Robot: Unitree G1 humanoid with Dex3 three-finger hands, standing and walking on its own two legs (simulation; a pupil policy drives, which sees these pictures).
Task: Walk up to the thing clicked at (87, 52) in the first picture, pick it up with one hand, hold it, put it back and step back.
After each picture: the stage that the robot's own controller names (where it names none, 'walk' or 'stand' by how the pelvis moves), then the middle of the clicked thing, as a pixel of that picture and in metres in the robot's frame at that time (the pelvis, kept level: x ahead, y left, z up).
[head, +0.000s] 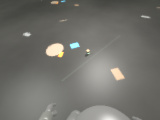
stand; (87, 52) +1.29 +0.09 -0.72
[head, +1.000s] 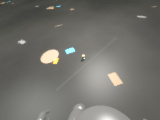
walk; (83, 57) +1.15 +0.26 -0.71
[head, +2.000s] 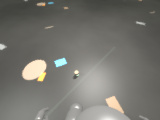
walk; (76, 73) +0.71 +0.25 -0.70
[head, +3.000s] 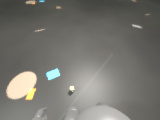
walk; (72, 89) +0.44 +0.21 -0.71
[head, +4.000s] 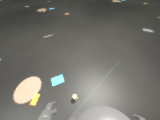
stand; (75, 97) +0.36 +0.21 -0.72
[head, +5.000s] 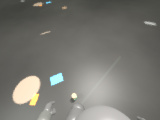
stand; (74, 96) +0.31 +0.23 -0.72
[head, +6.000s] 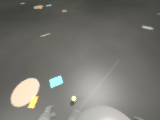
stand; (74, 99) +0.31 +0.22 -0.72
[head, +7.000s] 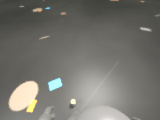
stand; (73, 102) +0.28 +0.22 -0.73
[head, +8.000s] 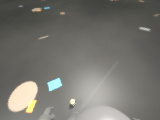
stand; (73, 102) +0.28 +0.23 -0.73
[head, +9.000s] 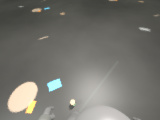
stand; (73, 103) +0.27 +0.23 -0.73
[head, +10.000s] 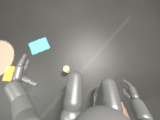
go down; (66, 69) +0.34 +0.25 -0.40
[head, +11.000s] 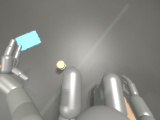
go down; (61, 65) +0.35 +0.28 -0.31
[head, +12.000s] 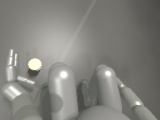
close in; (35, 65) +0.31 +0.31 -0.22
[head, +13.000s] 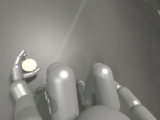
close; (29, 66) +0.31 +0.31 -0.21
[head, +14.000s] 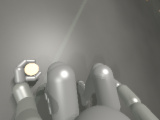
lift; (32, 70) +0.29 +0.30 -0.21
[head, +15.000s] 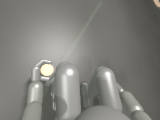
lift; (47, 70) +0.27 +0.26 -0.16
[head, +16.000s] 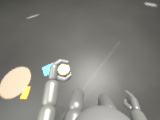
lift; (65, 72) +0.30 +0.19 +0.02
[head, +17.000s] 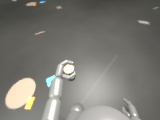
hold; (70, 73) +0.32 +0.17 +0.02
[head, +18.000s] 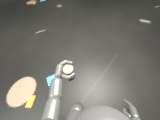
hold; (69, 72) +0.32 +0.17 +0.01
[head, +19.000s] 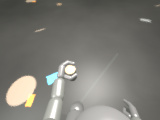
hold; (71, 73) +0.32 +0.16 +0.00
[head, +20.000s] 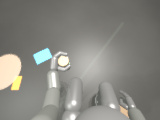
crouch; (65, 63) +0.37 +0.21 -0.06
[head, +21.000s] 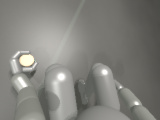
lower; (28, 62) +0.34 +0.31 -0.22
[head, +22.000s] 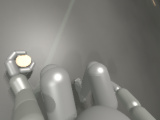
lower; (25, 63) +0.35 +0.30 -0.22
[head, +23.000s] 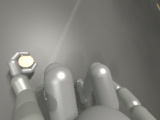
lower; (27, 63) +0.34 +0.31 -0.21
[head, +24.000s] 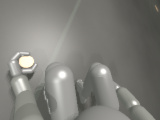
lower; (27, 63) +0.33 +0.31 -0.21
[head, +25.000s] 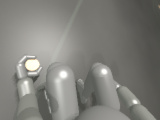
loosen; (32, 66) +0.31 +0.29 -0.22
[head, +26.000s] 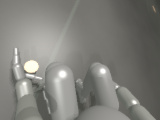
withdraw; (31, 67) +0.31 +0.29 -0.22
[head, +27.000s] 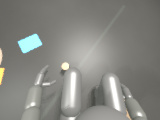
walk; (66, 67) +0.35 +0.25 -0.32
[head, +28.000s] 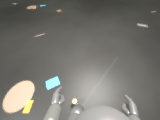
stand; (75, 102) +0.28 +0.18 -0.66
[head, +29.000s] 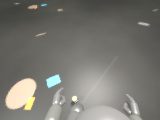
stand; (75, 99) +0.30 +0.20 -0.67
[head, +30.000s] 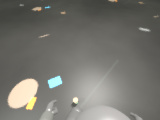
stand; (75, 101) +0.30 +0.18 -0.70
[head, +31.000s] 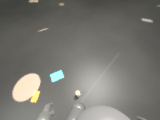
walk; (78, 93) +0.34 +0.16 -0.70
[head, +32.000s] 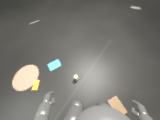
walk; (76, 77) +0.51 +0.21 -0.70
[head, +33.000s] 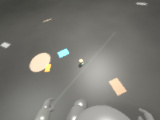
walk; (81, 62) +0.83 +0.25 -0.70
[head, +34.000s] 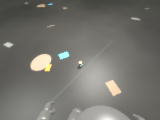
stand; (80, 64) +0.95 +0.22 -0.71
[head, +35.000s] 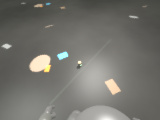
stand; (79, 64) +0.95 +0.23 -0.73
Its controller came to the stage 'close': yes
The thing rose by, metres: 0.72
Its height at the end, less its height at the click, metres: +0.00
